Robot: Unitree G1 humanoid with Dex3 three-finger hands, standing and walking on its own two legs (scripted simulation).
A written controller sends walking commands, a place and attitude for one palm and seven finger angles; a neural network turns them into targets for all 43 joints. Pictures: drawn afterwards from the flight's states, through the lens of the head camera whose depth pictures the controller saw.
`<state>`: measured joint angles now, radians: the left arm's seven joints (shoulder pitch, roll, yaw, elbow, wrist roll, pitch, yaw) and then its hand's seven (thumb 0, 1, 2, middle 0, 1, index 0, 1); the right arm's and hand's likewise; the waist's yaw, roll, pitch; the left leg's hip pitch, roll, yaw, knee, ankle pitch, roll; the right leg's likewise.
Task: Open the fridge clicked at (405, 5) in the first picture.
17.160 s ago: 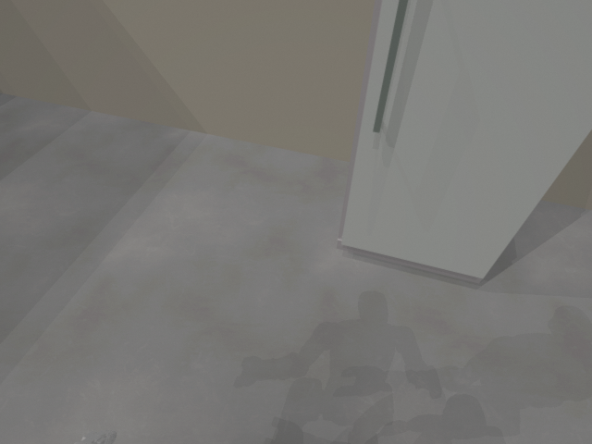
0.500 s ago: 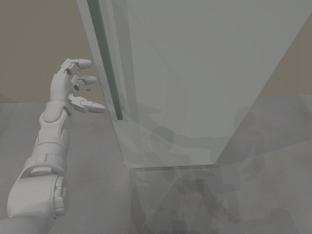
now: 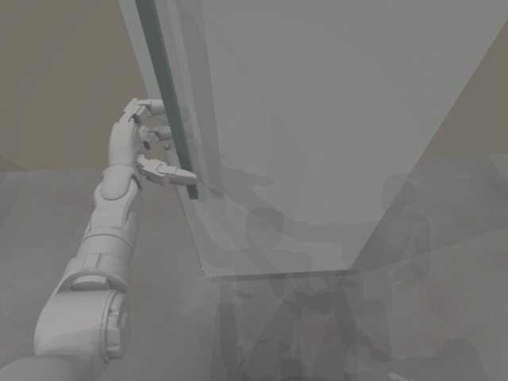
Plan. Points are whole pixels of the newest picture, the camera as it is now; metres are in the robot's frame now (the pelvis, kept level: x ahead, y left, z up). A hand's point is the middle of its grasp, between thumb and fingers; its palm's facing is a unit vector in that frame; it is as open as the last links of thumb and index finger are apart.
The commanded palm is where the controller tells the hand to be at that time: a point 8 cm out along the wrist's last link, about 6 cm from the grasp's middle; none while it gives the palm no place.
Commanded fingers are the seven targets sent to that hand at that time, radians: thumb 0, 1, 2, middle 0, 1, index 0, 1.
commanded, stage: feel for the door with the fingertips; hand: left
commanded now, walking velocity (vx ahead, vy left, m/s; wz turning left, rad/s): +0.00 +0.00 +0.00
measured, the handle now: (173, 102) +0.51 +0.13 +0.16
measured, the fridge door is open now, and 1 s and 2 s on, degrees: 0 0 0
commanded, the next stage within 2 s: slide the fingers in behind the handle in 0.44 s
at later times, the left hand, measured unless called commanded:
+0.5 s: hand (170, 137) +0.47 +0.14 +0.12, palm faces +0.04 -1.00 -0.01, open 13.8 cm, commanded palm +0.45 +0.20 +0.13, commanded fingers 0.00 -0.50 0.30 -0.30 -1.20 -0.30 -1.20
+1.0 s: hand (168, 142) +0.46 +0.14 +0.12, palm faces +0.04 -1.00 +0.00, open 13.9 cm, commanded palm +0.43 +0.19 +0.13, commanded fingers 0.00 -0.50 0.30 -0.30 -1.20 -0.30 -1.20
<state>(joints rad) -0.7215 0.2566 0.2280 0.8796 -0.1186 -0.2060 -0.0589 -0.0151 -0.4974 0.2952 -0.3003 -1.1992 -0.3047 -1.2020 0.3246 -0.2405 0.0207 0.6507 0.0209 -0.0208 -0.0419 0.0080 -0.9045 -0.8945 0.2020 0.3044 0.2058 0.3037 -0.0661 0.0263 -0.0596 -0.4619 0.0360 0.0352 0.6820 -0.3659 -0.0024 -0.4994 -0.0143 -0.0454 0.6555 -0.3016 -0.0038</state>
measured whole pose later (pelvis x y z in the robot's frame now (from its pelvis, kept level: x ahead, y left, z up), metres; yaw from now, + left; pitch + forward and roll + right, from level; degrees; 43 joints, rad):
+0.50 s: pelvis -0.01 -0.01 +0.00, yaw +0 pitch +10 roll +0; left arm -0.83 0.31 0.28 1.04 -0.11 -0.27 -0.09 -0.02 -0.50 0.30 -0.33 -1.22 -0.32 -1.22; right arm 0.37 -0.26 0.01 0.68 0.02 -0.01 -0.04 0.01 -0.91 -0.89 0.20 0.30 0.21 0.30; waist -0.09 0.03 -0.06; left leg -0.50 0.04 0.03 0.69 -0.36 -0.01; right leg -0.54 -0.01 -0.05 0.67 -0.30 -0.01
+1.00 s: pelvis -0.01 +0.00 +0.00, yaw +0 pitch +9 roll -1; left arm -0.80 0.28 0.25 0.99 -0.12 -0.27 -0.07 -0.01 -0.50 0.30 -0.30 -1.20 -0.31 -1.20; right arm 0.35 -0.25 0.01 0.67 0.02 -0.03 -0.04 0.01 -0.91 -0.89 0.20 0.30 0.21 0.30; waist -0.08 0.02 -0.06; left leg -0.50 0.04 0.04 0.70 -0.36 0.00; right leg -0.54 -0.01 -0.04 0.67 -0.29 0.00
